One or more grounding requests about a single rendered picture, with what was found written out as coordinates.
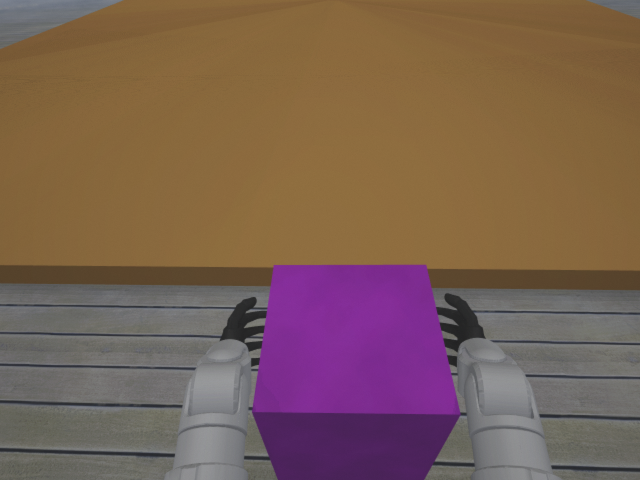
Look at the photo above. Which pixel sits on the robot left hand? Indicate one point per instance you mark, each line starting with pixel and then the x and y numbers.
pixel 238 320

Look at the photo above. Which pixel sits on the robot right hand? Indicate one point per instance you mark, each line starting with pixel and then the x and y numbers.
pixel 466 319

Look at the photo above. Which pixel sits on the robot right forearm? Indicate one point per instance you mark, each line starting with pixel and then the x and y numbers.
pixel 504 424

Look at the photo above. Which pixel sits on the carton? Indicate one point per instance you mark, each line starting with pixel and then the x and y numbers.
pixel 354 381

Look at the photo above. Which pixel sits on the robot left forearm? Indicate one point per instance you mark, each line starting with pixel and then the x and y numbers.
pixel 214 418

